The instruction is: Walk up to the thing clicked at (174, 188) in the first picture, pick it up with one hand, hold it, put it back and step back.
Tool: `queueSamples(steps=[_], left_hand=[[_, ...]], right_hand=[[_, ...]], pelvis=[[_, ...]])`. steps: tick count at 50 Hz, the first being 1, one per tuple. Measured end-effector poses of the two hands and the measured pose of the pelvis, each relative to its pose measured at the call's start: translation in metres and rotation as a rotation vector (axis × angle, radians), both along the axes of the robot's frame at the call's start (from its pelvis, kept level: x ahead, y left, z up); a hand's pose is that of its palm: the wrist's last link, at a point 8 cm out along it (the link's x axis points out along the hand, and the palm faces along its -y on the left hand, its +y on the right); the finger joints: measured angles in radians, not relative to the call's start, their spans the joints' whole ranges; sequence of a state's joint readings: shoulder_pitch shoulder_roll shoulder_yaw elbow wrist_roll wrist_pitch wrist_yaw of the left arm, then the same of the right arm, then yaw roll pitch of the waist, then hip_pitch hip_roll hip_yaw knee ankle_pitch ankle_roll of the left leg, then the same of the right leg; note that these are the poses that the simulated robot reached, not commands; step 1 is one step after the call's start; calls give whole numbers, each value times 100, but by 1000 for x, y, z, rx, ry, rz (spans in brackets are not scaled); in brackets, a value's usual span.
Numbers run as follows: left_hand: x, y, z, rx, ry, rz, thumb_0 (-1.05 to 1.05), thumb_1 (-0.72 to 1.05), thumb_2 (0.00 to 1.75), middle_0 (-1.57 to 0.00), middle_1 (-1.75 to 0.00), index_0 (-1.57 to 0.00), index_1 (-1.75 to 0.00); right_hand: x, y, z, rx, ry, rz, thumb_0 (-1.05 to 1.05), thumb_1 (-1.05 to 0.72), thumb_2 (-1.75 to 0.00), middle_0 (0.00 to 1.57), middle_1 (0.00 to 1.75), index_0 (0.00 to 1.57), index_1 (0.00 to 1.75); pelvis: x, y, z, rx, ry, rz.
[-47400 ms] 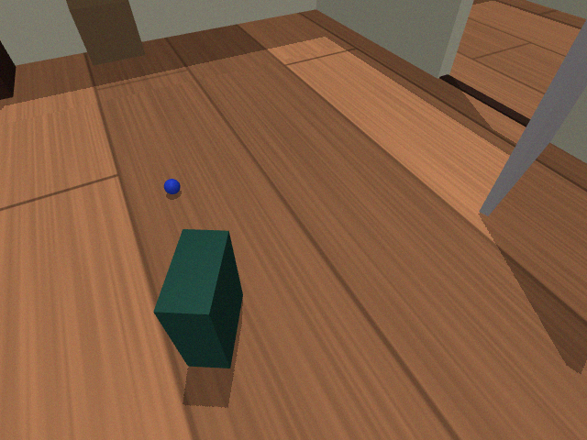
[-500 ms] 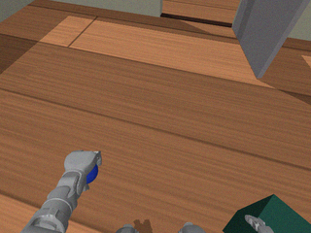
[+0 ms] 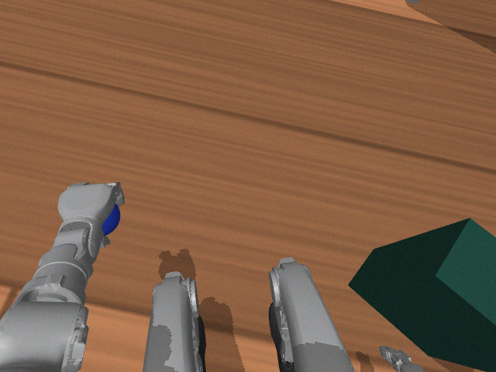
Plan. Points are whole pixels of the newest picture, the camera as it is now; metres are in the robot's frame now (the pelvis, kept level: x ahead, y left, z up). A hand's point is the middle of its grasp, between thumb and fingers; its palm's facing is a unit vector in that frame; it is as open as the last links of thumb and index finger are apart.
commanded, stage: crouch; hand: left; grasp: from above
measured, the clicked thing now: (97, 216) +0.42 +0.25 -0.16
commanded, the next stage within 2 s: lower in 0.96 s
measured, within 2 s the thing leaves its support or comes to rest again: neither
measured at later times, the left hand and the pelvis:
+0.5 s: hand (117, 225) +0.43 +0.25 -0.28, palm faces -0.45 -0.03 -0.89, open 9.7 cm; pelvis -0.01 -0.01 -0.11, yaw -3 degrees
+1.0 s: hand (125, 226) +0.44 +0.26 -0.35, palm faces -0.46 -0.04 -0.89, open 9.6 cm; pelvis -0.02 -0.01 -0.17, yaw -4 degrees
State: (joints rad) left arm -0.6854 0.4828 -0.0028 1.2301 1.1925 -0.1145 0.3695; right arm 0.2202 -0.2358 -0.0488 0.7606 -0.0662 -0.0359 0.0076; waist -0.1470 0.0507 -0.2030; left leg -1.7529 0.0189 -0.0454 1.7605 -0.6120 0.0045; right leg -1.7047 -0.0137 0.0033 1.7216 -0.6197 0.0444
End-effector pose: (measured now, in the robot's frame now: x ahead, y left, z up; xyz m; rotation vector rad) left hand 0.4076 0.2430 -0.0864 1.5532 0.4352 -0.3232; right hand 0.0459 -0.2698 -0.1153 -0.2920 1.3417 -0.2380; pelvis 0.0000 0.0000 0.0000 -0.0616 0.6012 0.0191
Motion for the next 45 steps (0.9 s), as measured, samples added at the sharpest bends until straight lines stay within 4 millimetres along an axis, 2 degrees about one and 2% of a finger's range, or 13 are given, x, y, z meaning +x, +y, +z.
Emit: queueSamples(steps=[8, 16, 22, 35, 45], left_hand=[[8, 6, -63, -18, -14, -4, 2, -5, 69, -52, -79, -67, -78], [19, 10, -107, -19, -24, 15, 2, -6, 70, -53, -79, -68, -78], [26, 11, -130, -21, -21, 25, 2, -6, 70, -53, -79, -68, -78], [32, 11, -172, -30, -1, 22, 1, -5, 68, -52, -79, -67, -79], [37, 12, -194, -35, -9, 23, 1, -4, 67, -53, -79, -67, -78]], right_hand=[[11, -3, -47, 14, 10, 79, 0, -90, -90, 20, 30, 20, 30], [15, -13, -75, 3, 23, 117, 0, -91, -90, 20, 30, 20, 30], [8, -17, -91, 2, 48, 119, 0, -91, -90, 20, 30, 20, 30], [-22, -17, -125, 20, 116, 95, 0, -91, -90, 20, 30, 20, 30], [-32, -14, -148, 25, 128, 97, 0, -92, -90, 20, 30, 20, 30]], pelvis=[[-4, -4, -49, -17, 43, 4], [-6, -7, -84, -29, 53, -5], [-7, -8, -103, -34, 50, -14], [-13, -8, -141, -37, 36, -28], [-16, -8, -165, -42, 20, -36]])
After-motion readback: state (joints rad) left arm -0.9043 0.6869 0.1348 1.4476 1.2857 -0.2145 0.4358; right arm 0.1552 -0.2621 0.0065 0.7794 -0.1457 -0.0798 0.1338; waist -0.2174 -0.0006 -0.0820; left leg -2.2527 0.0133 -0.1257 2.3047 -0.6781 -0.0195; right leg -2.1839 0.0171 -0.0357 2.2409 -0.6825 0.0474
